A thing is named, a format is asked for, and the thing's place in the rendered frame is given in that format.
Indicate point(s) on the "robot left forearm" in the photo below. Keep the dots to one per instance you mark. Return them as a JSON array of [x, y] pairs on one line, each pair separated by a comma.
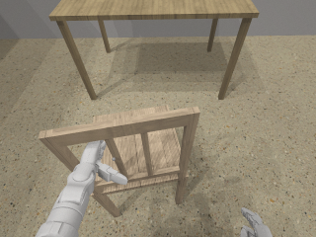
[[69, 209]]

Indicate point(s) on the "table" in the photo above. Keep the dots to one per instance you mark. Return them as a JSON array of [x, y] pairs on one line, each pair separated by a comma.
[[116, 10]]

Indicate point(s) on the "chair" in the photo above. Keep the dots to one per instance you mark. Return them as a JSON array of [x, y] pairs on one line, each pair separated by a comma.
[[144, 143]]

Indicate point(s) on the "left robot hand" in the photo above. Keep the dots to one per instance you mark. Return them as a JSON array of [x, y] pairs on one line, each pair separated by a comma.
[[92, 154]]

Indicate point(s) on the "right robot hand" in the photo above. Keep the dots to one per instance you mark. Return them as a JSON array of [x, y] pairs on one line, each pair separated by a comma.
[[260, 230]]

